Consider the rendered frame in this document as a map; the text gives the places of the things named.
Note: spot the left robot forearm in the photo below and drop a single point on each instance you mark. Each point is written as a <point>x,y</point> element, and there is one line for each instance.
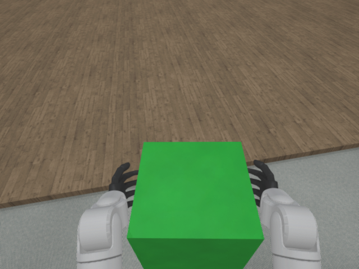
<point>99,233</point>

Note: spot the right robot hand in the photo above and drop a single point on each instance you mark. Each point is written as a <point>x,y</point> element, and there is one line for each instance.
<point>266,177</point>

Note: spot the left robot hand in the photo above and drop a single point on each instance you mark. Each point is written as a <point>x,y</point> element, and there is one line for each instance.
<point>118,180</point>

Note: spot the right robot forearm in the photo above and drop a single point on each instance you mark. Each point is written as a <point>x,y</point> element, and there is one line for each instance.
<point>293,231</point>

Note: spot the carton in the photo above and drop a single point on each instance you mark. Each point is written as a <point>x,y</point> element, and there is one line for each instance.
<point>194,207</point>

